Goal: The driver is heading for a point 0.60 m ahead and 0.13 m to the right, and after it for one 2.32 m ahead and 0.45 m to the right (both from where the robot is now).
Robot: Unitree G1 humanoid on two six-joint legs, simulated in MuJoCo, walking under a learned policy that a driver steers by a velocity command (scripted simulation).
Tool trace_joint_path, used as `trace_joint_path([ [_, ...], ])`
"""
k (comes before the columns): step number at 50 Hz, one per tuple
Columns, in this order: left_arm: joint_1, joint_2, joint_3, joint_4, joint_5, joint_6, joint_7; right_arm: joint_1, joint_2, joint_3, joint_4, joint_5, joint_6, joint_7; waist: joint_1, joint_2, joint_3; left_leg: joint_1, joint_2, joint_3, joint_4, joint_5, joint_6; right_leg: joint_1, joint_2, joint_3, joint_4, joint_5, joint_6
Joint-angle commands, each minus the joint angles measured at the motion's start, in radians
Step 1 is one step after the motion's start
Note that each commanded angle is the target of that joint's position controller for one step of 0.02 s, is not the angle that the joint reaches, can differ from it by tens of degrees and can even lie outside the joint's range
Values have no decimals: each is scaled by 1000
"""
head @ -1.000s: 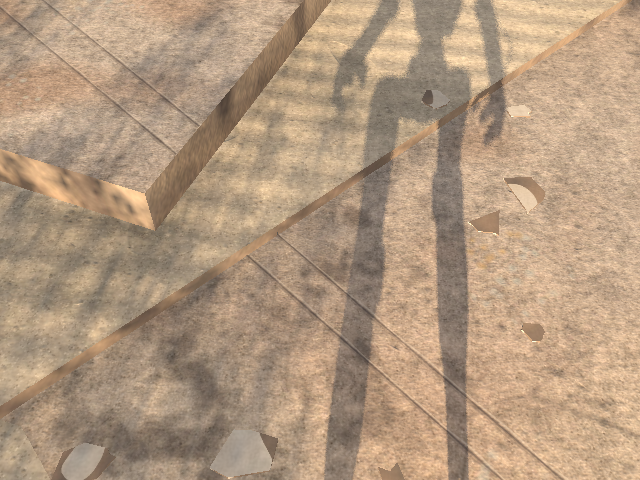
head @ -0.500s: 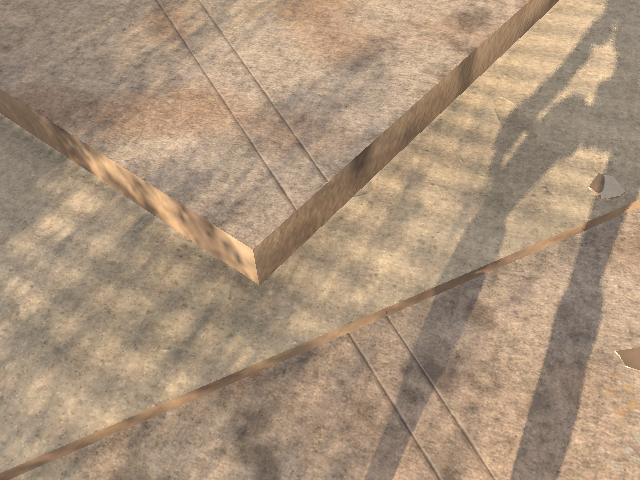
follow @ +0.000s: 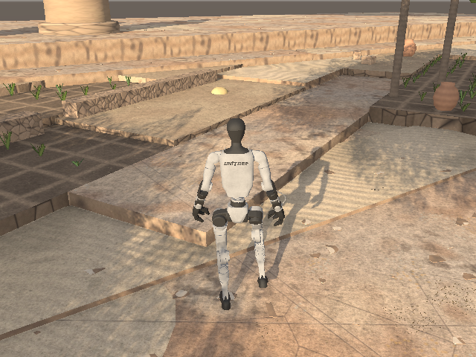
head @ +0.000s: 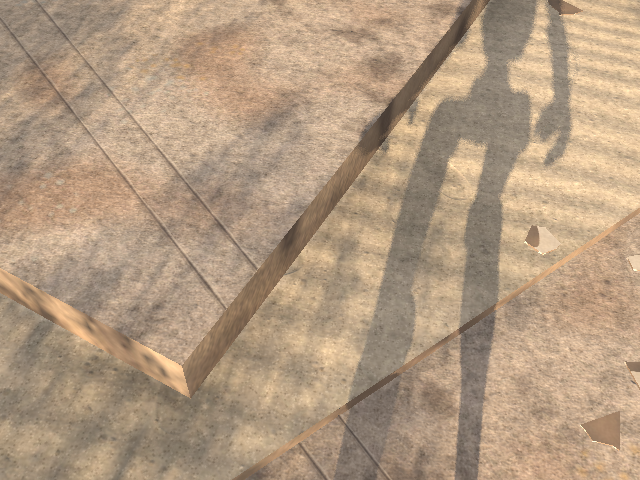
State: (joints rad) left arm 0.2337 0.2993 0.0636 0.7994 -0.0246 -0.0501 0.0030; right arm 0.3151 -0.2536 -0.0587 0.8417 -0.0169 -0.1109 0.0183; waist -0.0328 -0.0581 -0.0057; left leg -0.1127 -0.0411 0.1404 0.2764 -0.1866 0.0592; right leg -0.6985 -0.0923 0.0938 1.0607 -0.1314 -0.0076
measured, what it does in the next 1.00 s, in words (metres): climbs, turning right: right foot, then left foot 0.04 m higher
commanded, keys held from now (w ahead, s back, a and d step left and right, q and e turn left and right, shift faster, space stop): w+e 0.52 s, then w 0.16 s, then no key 0.14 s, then q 0.18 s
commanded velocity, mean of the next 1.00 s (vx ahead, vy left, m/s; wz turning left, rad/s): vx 0.43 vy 0.00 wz -0.35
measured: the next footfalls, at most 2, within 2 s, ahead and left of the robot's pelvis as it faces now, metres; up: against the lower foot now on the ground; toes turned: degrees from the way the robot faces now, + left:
right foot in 0.30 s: +0.31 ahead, -0.16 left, +0.00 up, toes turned -13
left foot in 0.70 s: +0.64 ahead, -0.02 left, +0.04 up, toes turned -23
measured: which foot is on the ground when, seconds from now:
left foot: down 0.00-0.28, up 0.30-0.68, down 0.70-1.00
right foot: up 0.00-0.28, down 0.30-0.82, up 0.84-1.00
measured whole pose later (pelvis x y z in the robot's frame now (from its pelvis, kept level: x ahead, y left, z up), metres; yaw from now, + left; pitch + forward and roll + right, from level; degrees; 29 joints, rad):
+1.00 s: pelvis +0.48 -0.10 +0.02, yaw -21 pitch +1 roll +2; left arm 0.17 0.28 0.05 0.70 0.00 -0.02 0.00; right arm 0.16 -0.25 -0.06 0.78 0.01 -0.04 0.00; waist -0.04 -0.03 0.07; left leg -0.35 -0.02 0.00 0.46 -0.17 0.06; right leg -0.38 -0.01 0.07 0.67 -0.28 0.03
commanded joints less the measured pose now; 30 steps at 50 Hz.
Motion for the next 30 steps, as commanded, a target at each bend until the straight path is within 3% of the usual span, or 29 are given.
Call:
trace_joint_path([
  [1, 11, 20, 6, -58, 3, -5, -9, -70, -125, -26, -52, -1, -19, -14, 35, 109, 39, -12, 275, -94, -151, 304, 127, -30, -20, 31, -117, 160, 1],
  [5, -145, -6, -8, -123, 9, -10, -37, -11, -157, -31, -19, 9, -3, -28, -28, 87, 81, 67, 295, -28, -149, 299, 107, -38, -13, -48, -308, 239, -18],
  [9, -245, -5, -11, -198, 3, -11, -65, 42, -179, -37, 11, 22, 29, -31, -54, 92, 107, 212, 337, 6, -83, 375, 90, -88, 0, -108, -393, 125, -50],
  [10, -251, 0, -9, -213, 1, -10, -72, 37, -188, -39, 12, 23, 36, -33, -46, 99, 102, 227, 340, 21, -48, 455, 79, -64, 14, -131, -408, 76, -63],
  [12, -206, 28, 6, -225, 2, -6, -77, 18, -216, -46, 3, 27, 48, -40, -1, 146, 43, 238, 335, 54, 80, 791, 57, 69, 80, -197, -411, -29, -100],
  [13, -126, 55, 21, -213, 2, -2, -76, 9, -230, -50, -1, 28, 55, -46, 48, 168, -10, 230, 328, 67, 205, 947, 47, 180, 122, -221, -413, -75, -124],
  [14, 21, 100, 49, -180, 2, -1, -68, -9, -235, -50, -8, 33, 61, -51, 133, 156, -85, 162, 299, 88, 401, 972, 23, 390, 165, -226, -484, -28, -159],
  [15, 185, 180, 85, -140, 7, 7, -46, -9, -221, -42, -28, 26, 53, -54, 208, 76, -175, -73, 255, 84, 688, 717, -21, 709, 98, -76, -529, 26, -212],
  [16, 166, 301, 102, -144, 4, 3, -34, 101, -48, 12, -81, -14, 21, -31, 78, -206, -254, -568, 51, 16, 1061, -322, -83, 1085, -180, 472, -568, -6, -395],
  [17, 220, 232, 82, -169, 14, -9, -31, 12, -125, 3, -95, 20, -28, -12, 153, -106, -414, -679, 14, -227, 1187, -399, -70, 1154, -264, 751, -726, -98, -456],
  [18, 186, 176, 66, -161, 22, -19, -32, -105, -172, -12, -131, 56, -47, -4, 169, -48, -270, -755, 68, -248, 1161, -294, -45, 1064, -222, 587, -745, -32, -388],
  [19, 115, 143, 57, -168, 13, -22, -31, -120, -157, -4, -138, 47, -54, -9, 117, 33, -173, -720, 111, -241, 1061, -203, -35, 899, -176, 452, -747, 42, -344],
  [20, 40, 111, 46, -187, 11, -21, -30, -115, -157, -9, -124, 25, -48, -17, 68, 73, -108, -649, 142, -231, 977, -166, -45, 746, -136, 358, -763, 137, -316],
  [21, -2, 88, 36, -205, 20, -21, -28, -90, -169, -18, -121, 16, -33, -19, 31, 56, -83, -573, 162, -237, 929, -143, -54, 643, -106, 302, -788, 199, -305],
  [24, -11, 110, 41, -204, 16, -28, -20, -77, -134, -17, -132, 0, 3, -22, -4, 45, -47, -506, 158, -207, 809, -94, -100, 489, -67, 225, -832, 297, -308],
  [26, 15, 135, 48, -192, 14, -26, -7, -139, -111, -7, -153, -5, 10, -26, 12, 29, -22, -509, 139, -190, 690, 1, -126, 442, -37, 174, -837, 313, -293],
  [30, 84, 117, 37, -157, 8, -14, 2, -266, -79, 12, -173, 7, 8, -12, 84, -20, -12, -473, 109, -181, 412, 222, -123, 476, -11, 128, -817, 179, -229],
])
Over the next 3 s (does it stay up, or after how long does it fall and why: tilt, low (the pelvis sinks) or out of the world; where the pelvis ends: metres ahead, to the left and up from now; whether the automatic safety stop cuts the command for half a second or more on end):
stays up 0.64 -0.12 -0.03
